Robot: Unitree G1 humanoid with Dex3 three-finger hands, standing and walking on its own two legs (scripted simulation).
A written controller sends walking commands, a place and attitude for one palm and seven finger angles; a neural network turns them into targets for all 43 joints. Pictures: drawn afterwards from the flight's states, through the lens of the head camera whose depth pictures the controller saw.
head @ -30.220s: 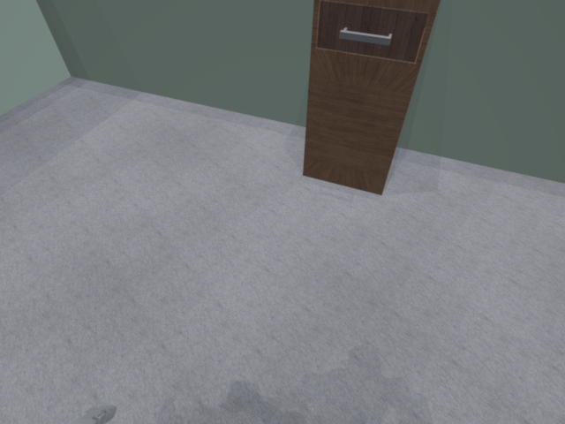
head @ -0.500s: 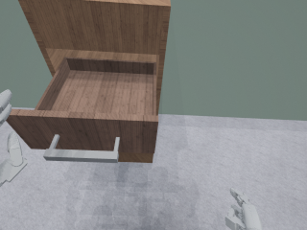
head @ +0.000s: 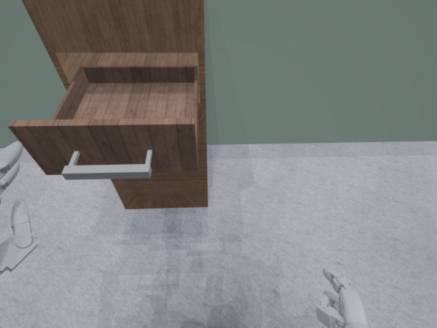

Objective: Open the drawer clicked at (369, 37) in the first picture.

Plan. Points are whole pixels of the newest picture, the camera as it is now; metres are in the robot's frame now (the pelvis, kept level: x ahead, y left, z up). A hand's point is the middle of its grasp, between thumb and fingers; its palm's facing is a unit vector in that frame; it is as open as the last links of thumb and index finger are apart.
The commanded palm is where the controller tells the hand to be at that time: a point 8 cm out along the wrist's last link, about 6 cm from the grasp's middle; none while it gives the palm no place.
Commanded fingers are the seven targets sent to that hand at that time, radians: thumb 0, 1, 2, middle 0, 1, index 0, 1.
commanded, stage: stop stepping back and stand still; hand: left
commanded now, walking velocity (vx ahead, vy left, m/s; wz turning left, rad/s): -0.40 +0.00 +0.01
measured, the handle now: (110, 163) +0.45 +0.27 +0.01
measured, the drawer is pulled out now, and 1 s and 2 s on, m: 0.30 0.30 0.30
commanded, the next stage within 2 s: let the arm hang, fingers relaxed in 1.30 s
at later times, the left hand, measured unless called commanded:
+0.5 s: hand out of the picture +0.06 +0.25 +0.17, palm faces +0.49 -0.80 -0.34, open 7.4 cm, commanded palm -0.01 +0.29 +0.19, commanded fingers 0.00 0.90 0.90 -0.20 -0.30 -0.20 -0.30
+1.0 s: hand out of the picture +0.07 +0.22 +0.17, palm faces +0.40 -0.82 -0.41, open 7.4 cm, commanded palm +0.01 +0.27 +0.19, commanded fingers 0.00 0.90 0.90 -0.20 -0.30 -0.20 -0.30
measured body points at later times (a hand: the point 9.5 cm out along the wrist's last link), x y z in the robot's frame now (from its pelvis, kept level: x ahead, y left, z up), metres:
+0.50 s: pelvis -0.12 +0.00 -0.01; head -0.15 +0.00 +0.44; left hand +0.03 +0.29 +0.19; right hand +0.05 -0.23 -0.09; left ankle -0.12 +0.10 -0.73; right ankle -0.04 -0.09 -0.74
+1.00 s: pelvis -0.11 -0.02 -0.01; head -0.11 +0.00 +0.44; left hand +0.04 +0.26 +0.19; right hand +0.04 -0.26 -0.09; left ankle -0.10 +0.09 -0.74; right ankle -0.13 -0.13 -0.74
